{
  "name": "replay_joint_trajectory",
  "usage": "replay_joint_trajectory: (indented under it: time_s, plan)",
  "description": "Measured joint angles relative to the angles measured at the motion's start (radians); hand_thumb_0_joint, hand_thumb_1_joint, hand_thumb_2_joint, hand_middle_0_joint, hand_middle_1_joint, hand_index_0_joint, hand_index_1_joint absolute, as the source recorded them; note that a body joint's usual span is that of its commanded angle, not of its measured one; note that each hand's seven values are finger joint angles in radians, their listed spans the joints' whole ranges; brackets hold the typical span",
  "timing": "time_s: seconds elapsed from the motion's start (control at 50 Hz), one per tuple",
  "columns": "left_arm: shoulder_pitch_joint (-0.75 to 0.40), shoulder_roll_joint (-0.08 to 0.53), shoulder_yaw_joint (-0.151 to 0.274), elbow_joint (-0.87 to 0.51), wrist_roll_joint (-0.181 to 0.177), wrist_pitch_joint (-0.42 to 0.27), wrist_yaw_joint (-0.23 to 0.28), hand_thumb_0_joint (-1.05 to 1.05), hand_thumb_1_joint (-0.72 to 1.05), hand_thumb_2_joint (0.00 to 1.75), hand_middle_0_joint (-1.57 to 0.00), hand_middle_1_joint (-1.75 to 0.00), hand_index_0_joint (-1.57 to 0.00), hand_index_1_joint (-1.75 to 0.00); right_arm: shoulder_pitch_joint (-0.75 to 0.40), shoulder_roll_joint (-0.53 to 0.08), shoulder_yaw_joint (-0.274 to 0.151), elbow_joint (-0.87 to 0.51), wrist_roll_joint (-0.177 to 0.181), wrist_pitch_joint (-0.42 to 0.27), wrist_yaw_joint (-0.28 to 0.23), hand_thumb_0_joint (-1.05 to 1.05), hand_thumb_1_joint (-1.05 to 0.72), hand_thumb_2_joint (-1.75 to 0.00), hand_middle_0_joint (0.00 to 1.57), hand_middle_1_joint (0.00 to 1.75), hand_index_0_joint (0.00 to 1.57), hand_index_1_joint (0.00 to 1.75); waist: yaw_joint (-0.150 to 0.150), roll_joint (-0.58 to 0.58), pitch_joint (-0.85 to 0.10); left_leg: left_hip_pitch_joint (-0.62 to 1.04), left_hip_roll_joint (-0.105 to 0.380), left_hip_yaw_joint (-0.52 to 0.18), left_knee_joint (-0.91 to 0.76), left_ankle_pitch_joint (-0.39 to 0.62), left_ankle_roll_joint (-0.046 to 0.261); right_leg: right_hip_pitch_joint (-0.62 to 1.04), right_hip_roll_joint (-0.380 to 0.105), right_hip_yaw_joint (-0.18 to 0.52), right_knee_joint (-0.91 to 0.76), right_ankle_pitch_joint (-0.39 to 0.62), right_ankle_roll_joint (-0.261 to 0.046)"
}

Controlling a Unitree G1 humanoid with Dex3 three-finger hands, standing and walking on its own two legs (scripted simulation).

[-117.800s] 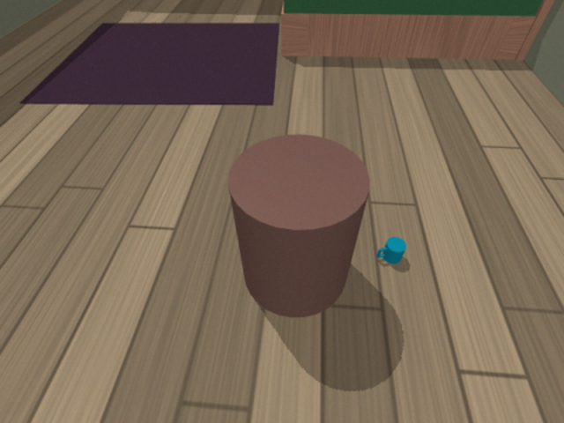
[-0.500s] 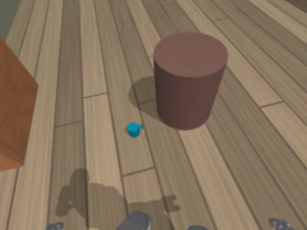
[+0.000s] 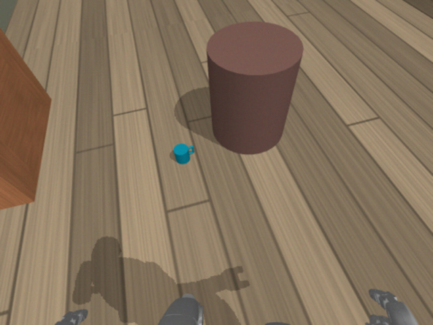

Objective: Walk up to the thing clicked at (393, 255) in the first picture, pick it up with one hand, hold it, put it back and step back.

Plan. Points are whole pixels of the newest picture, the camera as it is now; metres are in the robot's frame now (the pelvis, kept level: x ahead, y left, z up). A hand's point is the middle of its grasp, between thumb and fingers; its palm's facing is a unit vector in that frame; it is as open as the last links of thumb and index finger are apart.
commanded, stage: step back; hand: left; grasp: from above
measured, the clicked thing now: (184, 152) +1.00 +0.26 -0.71
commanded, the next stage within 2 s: stand in 1.16 s
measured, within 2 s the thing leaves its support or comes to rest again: neither
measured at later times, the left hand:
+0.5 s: hand out of the picture -0.04 +0.29 -0.13, palm faces +0.07 -0.92 -0.39, open 7.4 cm
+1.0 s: hand out of the picture +0.03 +0.29 -0.13, palm faces +0.07 -0.93 -0.35, open 7.4 cm
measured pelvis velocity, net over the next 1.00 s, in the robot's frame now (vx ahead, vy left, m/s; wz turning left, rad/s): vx -0.04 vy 0.02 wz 0.05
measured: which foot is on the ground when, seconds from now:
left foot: up 0.00-0.26, down 0.28-1.00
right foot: down 0.00-1.00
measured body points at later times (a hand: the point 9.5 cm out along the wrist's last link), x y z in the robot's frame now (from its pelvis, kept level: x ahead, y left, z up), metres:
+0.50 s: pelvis -0.07 +0.00 +0.02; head -0.07 +0.01 +0.47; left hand -0.04 +0.33 -0.10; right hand +0.00 -0.30 -0.11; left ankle -0.09 +0.13 -0.72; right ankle -0.05 -0.12 -0.70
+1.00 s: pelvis -0.04 +0.02 +0.02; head -0.02 +0.03 +0.47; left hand +0.02 +0.34 -0.11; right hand +0.09 -0.26 -0.10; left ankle -0.03 +0.14 -0.72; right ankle -0.04 -0.11 -0.72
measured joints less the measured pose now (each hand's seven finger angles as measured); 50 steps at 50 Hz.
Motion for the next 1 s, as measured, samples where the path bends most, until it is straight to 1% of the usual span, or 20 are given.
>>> replay_joint_trajectory:
  time_s: [0.04,0.08,0.12,0.18,0.26,0.28,0.32,0.36,0.42,0.48,0.52,0.56,0.62,0.66,0.74,0.76,0.8,0.88,0.94,1.0]
  plan:
    - [0.021,-0.005,-0.008,0.005,0.005,-0.002,-0.007,0.00,0.91,0.90,-0.21,-0.30,-0.20,-0.30,0.009,0.005,-0.006,0.015,0.004,0.012,-0.007,0.00,-0.90,-0.90,0.21,0.30,0.20,0.30,0.016,-0.019,-0.022,-0.041,-0.078,-0.051,0.153,-0.153,0.002,-0.033,-0.023,0.014,0.024,0.005,-0.010]
    - [0.036,-0.014,-0.012,0.012,0.008,-0.004,-0.004,0.00,0.91,0.90,-0.21,-0.30,-0.20,-0.30,0.028,0.000,-0.007,0.025,0.011,0.012,-0.008,0.00,-0.90,-0.90,0.21,0.30,0.20,0.30,0.022,-0.029,-0.038,-0.062,-0.139,-0.085,0.300,-0.178,0.005,-0.045,-0.045,0.020,0.009,0.030,-0.009]
    - [0.041,-0.018,-0.009,0.016,0.011,-0.008,-0.001,0.00,0.90,0.90,-0.21,-0.30,-0.21,-0.30,0.054,-0.006,-0.008,0.036,0.010,0.003,-0.006,0.00,-0.90,-0.90,0.21,0.30,0.20,0.30,0.021,-0.029,-0.051,-0.051,-0.160,-0.088,0.367,-0.168,-0.001,-0.056,-0.060,0.014,-0.007,0.053,-0.009]
    - [0.042,-0.013,-0.003,0.010,0.018,-0.021,-0.002,0.00,0.90,0.90,-0.21,-0.30,-0.21,-0.30,0.100,-0.012,-0.011,0.064,0.000,-0.004,0.001,0.00,-0.90,-0.90,0.21,0.30,0.20,0.30,0.020,-0.021,-0.069,0.016,-0.141,-0.070,0.320,-0.170,-0.013,-0.071,-0.070,-0.012,-0.016,0.073,-0.011]
    - [0.036,0.007,0.006,0.004,0.020,-0.033,-0.008,0.00,0.90,0.90,-0.21,-0.30,-0.21,-0.30,0.148,-0.004,-0.014,0.121,-0.012,-0.008,0.017,0.01,-0.90,-0.90,0.21,0.30,0.20,0.30,0.020,-0.028,-0.091,0.158,-0.093,-0.019,0.047,-0.230,-0.008,-0.092,-0.090,-0.053,0.001,0.075,-0.010]
    - [0.034,0.014,0.006,0.006,0.019,-0.031,-0.010,0.00,0.90,0.90,-0.21,-0.30,-0.21,-0.30,0.156,0.000,-0.016,0.134,-0.012,-0.014,0.021,0.01,-0.90,-0.90,0.21,0.30,0.20,0.30,0.018,-0.033,-0.095,0.200,-0.086,-0.004,-0.046,-0.202,0.001,-0.098,-0.097,-0.060,0.009,0.075,-0.005]
    - [0.034,0.031,0.007,0.020,0.014,-0.024,-0.010,0.00,0.90,0.90,-0.21,-0.30,-0.21,-0.30,0.154,0.022,-0.021,0.158,-0.017,-0.025,0.025,0.01,-0.90,-0.90,0.21,0.30,0.20,0.30,0.024,-0.074,-0.083,0.237,-0.109,0.019,-0.125,-0.060,0.012,-0.104,-0.120,-0.035,0.033,0.054,0.003]
    - [0.050,0.033,0.005,0.053,0.004,-0.014,-0.013,0.00,0.91,0.90,-0.21,-0.30,-0.20,-0.30,0.165,0.033,-0.016,0.162,-0.023,-0.037,0.030,0.01,-0.90,-0.90,0.21,0.30,0.20,0.30,0.009,-0.075,-0.107,0.230,-0.104,0.019,-0.132,-0.052,0.032,-0.121,-0.093,-0.009,0.077,-0.056,0.004]
    - [0.065,0.047,0.007,0.085,-0.007,-0.013,-0.021,0.00,0.91,0.90,-0.21,-0.30,-0.20,-0.30,0.168,0.058,-0.003,0.164,-0.027,-0.058,0.029,0.01,-0.90,-0.90,0.21,0.30,0.20,0.30,-0.004,-0.090,-0.118,0.246,-0.093,0.021,-0.177,-0.022,0.032,-0.135,-0.067,0.019,0.148,-0.056,-0.001]
    - [0.077,0.048,0.008,0.107,-0.010,-0.024,-0.029,0.00,0.91,0.90,-0.21,-0.30,-0.20,-0.30,0.159,0.067,0.000,0.160,-0.031,-0.067,0.032,0.01,-0.90,-0.90,0.21,0.30,0.21,0.30,-0.007,-0.095,-0.121,0.254,-0.081,0.030,-0.191,-0.015,0.020,-0.098,-0.070,0.006,0.082,-0.064,0.001]
    - [0.081,0.041,0.008,0.119,-0.007,-0.033,-0.029,0.00,0.91,0.90,-0.21,-0.30,-0.20,-0.30,0.150,0.063,-0.002,0.153,-0.030,-0.061,0.035,0.01,-0.90,-0.90,0.21,0.30,0.21,0.30,-0.006,-0.086,-0.122,0.248,-0.069,0.036,-0.168,-0.030,0.013,-0.046,-0.065,-0.009,-0.025,-0.032,-0.001]
    - [0.072,0.019,0.007,0.131,0.000,-0.047,-0.022,0.00,0.91,0.90,-0.21,-0.30,-0.20,-0.30,0.139,0.051,-0.005,0.150,-0.020,-0.051,0.031,0.01,-0.90,-0.90,0.21,0.30,0.21,0.30,-0.008,-0.045,-0.110,0.235,-0.037,0.021,-0.114,-0.062,0.007,-0.008,-0.036,-0.031,-0.097,0.109,-0.001]
    - [0.068,-0.003,0.000,0.125,0.007,-0.067,-0.020,0.00,0.91,0.90,-0.21,-0.30,-0.20,-0.30,0.131,0.045,-0.006,0.154,-0.012,-0.040,0.021,0.01,-0.90,-0.90,0.21,0.30,0.20,0.30,0.006,-0.032,-0.115,0.169,-0.064,-0.018,0.036,-0.192,0.018,-0.008,-0.032,-0.040,-0.091,0.100,-0.009]
    - [0.065,-0.017,-0.005,0.116,0.005,-0.076,-0.017,0.00,0.91,0.90,-0.21,-0.30,-0.20,-0.30,0.124,0.037,-0.008,0.155,-0.008,-0.045,0.020,0.01,-0.90,-0.90,0.21,0.30,0.20,0.30,0.016,-0.032,-0.110,0.132,-0.078,-0.017,0.097,-0.210,0.020,0.001,-0.043,-0.038,-0.099,0.096,-0.009]
    - [0.052,-0.023,-0.017,0.113,0.001,-0.079,-0.016,0.00,0.91,0.90,-0.21,-0.30,-0.20,-0.30,0.107,0.025,-0.012,0.158,-0.008,-0.060,0.023,0.01,-0.90,-0.90,0.21,0.30,0.20,0.30,0.021,-0.034,-0.103,0.123,-0.055,0.015,-0.007,-0.152,0.014,0.007,-0.064,-0.040,-0.098,0.086,0.010]
    - [0.047,-0.020,-0.021,0.113,-0.001,-0.075,-0.016,0.00,0.90,0.90,-0.21,-0.30,-0.20,-0.30,0.103,0.023,-0.014,0.160,-0.008,-0.063,0.023,0.01,-0.90,-0.90,0.21,0.30,0.20,0.30,0.020,-0.037,-0.101,0.139,-0.050,0.023,-0.068,-0.109,0.013,0.003,-0.070,-0.040,-0.083,0.075,0.016]
    - [0.034,-0.012,-0.025,0.115,-0.008,-0.063,-0.013,0.00,0.90,0.90,-0.21,-0.30,-0.20,-0.30,0.086,0.030,-0.017,0.171,-0.013,-0.067,0.018,0.00,-0.90,-0.90,0.21,0.30,0.20,0.30,0.018,-0.055,-0.092,0.168,-0.060,0.039,-0.141,0.044,0.007,-0.004,-0.087,-0.030,-0.042,0.048,0.030]
    - [0.009,0.002,-0.031,0.138,-0.025,-0.044,-0.008,0.00,0.91,0.90,-0.21,-0.30,-0.20,-0.30,0.054,0.059,0.001,0.192,-0.012,-0.066,0.019,0.00,-0.90,-0.90,0.21,0.30,0.20,0.30,0.021,-0.078,-0.101,0.179,-0.060,0.063,-0.141,0.016,0.014,0.004,-0.082,0.001,-0.055,0.034,0.016]
    - [-0.008,0.010,-0.033,0.159,-0.025,-0.051,-0.007,0.00,0.91,0.90,-0.21,-0.30,-0.20,-0.30,0.025,0.080,0.016,0.208,-0.008,-0.064,0.020,0.01,-0.90,-0.90,0.21,0.30,0.20,0.30,0.019,-0.077,-0.104,0.194,-0.047,0.064,-0.161,0.014,0.010,0.034,-0.070,0.002,-0.115,0.075,0.035]
    - [-0.023,0.012,-0.036,0.175,-0.026,-0.057,-0.007,0.00,0.91,0.90,-0.21,-0.30,-0.20,-0.30,-0.004,0.094,0.024,0.220,-0.002,-0.066,0.020,0.01,-0.90,-0.90,0.21,0.30,0.20,0.30,0.014,-0.076,-0.105,0.213,-0.043,0.068,-0.196,0.026,0.008,0.055,-0.067,0.005,-0.160,0.091,0.040]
